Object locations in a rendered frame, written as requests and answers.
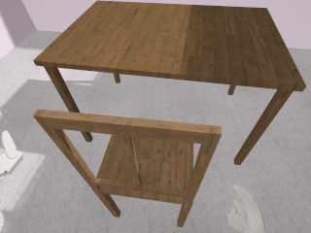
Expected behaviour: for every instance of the robot left hand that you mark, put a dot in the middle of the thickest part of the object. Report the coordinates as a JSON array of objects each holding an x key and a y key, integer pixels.
[{"x": 11, "y": 159}]

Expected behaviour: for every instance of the table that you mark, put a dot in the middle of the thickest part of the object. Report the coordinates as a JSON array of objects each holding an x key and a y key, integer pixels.
[{"x": 197, "y": 43}]

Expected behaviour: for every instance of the chair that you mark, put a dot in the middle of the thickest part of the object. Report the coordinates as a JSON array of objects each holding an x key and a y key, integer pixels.
[{"x": 146, "y": 158}]

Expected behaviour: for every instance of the robot right hand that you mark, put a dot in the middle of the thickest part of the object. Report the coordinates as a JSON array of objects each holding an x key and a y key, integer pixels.
[{"x": 249, "y": 216}]

